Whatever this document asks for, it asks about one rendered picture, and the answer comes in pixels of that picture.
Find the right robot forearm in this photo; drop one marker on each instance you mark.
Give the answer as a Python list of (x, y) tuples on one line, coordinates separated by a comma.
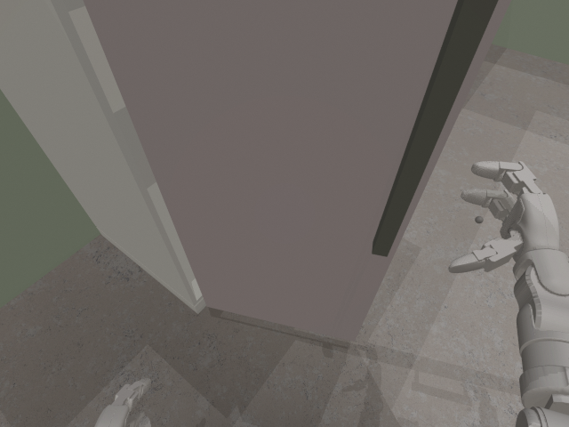
[(542, 293)]

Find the handle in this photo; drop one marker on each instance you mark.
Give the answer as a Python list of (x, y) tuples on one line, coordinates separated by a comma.
[(466, 29)]

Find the right robot hand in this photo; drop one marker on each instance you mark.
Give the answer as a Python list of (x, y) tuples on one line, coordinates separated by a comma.
[(533, 216)]

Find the fridge door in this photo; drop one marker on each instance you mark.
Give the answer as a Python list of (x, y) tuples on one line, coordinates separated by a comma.
[(275, 130)]

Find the right robot upper arm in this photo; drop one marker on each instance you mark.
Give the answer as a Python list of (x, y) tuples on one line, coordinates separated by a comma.
[(541, 417)]

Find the left robot hand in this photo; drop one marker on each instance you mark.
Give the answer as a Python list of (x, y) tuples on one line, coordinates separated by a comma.
[(117, 414)]

